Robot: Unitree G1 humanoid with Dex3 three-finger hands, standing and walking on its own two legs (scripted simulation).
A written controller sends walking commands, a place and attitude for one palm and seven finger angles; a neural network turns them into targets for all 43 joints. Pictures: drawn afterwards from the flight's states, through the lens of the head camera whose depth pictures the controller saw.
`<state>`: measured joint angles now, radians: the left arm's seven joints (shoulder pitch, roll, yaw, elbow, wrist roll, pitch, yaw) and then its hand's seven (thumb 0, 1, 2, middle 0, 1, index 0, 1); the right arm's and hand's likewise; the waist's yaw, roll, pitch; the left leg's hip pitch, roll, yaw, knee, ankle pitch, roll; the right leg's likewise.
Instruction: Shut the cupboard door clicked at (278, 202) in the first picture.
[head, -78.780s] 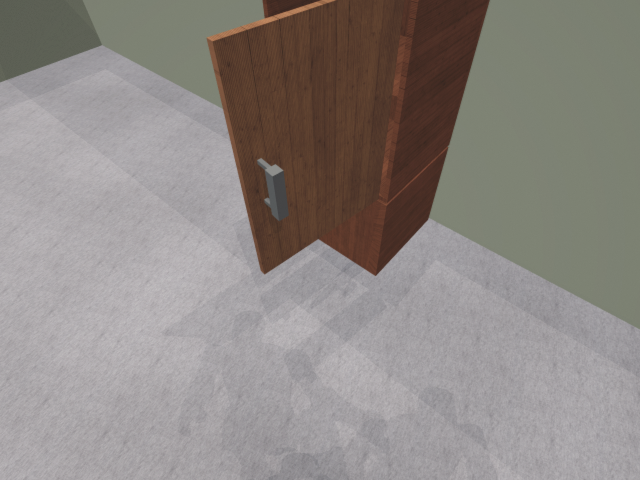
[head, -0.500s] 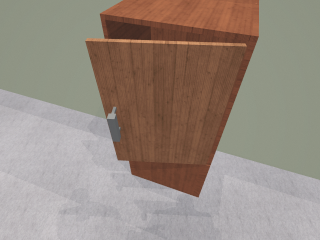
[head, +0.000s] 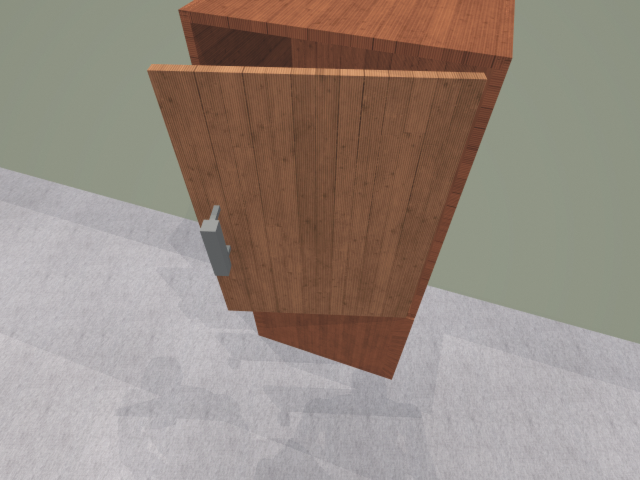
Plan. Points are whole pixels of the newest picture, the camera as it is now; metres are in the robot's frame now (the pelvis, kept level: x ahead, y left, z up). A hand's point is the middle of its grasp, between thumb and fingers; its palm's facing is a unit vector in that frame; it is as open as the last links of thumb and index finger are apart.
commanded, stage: look again from close up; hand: left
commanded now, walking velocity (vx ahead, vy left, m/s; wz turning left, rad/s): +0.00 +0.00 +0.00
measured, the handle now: (219, 240) +0.51 +0.22 -0.05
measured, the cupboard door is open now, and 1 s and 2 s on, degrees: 17 17 17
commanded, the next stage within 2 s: shuffle to correct the standing spot in 0.26 s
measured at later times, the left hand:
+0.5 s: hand out of the picture +0.04 +0.17 -0.18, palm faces +0.01 -0.98 -0.21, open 7.4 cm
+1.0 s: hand out of the picture +0.07 +0.19 -0.18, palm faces +0.01 -0.97 -0.23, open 7.3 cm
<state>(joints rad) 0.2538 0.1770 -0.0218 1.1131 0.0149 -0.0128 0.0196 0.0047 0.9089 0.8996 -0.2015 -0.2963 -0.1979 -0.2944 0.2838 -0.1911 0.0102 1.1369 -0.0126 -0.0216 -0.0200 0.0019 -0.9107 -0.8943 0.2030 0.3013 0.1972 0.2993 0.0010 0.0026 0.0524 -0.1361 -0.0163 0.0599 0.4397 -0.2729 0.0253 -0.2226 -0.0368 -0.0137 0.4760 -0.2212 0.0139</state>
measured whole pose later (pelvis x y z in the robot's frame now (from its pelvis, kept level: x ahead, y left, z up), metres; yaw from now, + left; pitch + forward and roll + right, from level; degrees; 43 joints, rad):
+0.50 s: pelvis +0.02 -0.01 +0.00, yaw +0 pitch -2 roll +0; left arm 0.24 0.18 0.00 1.09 0.02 -0.01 0.02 0.00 0.91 0.90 -0.20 -0.30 -0.20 -0.29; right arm 0.25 -0.18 0.00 1.13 -0.02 -0.02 -0.02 0.00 -0.91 -0.89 0.20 0.30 0.20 0.30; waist 0.01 0.00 0.03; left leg -0.13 0.01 0.05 0.48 -0.32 0.01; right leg -0.21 -0.01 -0.02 0.50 -0.26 0.00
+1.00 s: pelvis +0.03 +0.00 +0.00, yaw -1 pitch -1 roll +0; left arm 0.22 0.17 0.02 1.07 0.02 -0.01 0.05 0.01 0.92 0.90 -0.20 -0.30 -0.20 -0.29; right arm 0.27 -0.13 -0.02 1.11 -0.01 -0.01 -0.05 0.02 -0.93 -0.89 0.21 0.30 0.20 0.30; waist 0.00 0.00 0.06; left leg -0.15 0.00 0.07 0.51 -0.34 0.02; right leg -0.22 -0.03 -0.02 0.51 -0.28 0.02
